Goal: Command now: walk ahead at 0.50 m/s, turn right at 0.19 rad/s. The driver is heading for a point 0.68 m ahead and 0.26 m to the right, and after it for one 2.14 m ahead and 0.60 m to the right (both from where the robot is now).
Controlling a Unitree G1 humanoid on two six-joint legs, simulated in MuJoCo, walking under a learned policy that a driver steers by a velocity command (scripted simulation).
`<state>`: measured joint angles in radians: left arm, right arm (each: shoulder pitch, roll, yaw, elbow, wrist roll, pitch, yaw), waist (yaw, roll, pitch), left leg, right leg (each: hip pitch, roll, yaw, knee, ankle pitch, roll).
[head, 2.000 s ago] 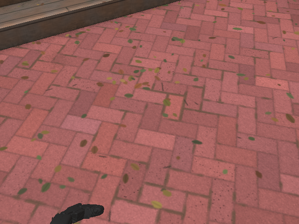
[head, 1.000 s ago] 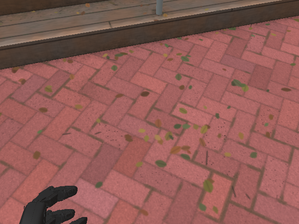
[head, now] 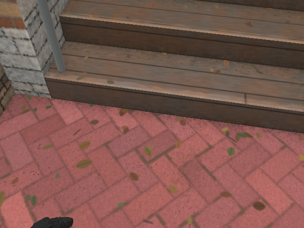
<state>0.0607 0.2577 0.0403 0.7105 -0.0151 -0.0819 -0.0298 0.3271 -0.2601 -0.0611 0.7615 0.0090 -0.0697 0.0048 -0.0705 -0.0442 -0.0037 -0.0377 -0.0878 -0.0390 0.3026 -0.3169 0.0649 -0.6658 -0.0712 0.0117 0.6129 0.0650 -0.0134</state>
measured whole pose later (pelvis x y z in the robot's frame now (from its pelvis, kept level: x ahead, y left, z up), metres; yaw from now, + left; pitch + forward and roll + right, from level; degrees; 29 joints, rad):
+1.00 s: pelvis +0.53 -0.13 +0.00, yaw -34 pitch +2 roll +2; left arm 0.08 0.29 0.05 0.66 0.04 0.00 -0.08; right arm 0.42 -0.27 -0.05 0.84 -0.02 -0.08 0.00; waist -0.07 -0.04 0.03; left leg 0.02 0.01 0.18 0.27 -0.31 -0.01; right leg -0.61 -0.05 -0.02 0.73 -0.11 -0.03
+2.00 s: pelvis +0.65 -0.18 +0.01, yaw -16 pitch +3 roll -3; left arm 0.04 0.32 0.07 0.77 0.00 0.01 0.05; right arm 0.15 -0.32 -0.07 0.71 0.01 0.03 -0.05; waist -0.02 -0.01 0.04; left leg -0.26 -0.05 -0.15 0.44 -0.22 0.05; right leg -0.47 0.03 0.08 0.82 -0.34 0.10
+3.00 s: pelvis +0.83 -0.21 -0.01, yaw +0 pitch -1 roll +0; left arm 0.23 0.23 0.03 0.88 0.03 -0.05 0.01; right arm 0.31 -0.25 -0.02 0.93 -0.03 -0.05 0.00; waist 0.00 0.04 0.03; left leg -0.31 -0.07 -0.05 1.19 -0.38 0.08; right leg -0.29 0.05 -0.09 0.54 -0.23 -0.09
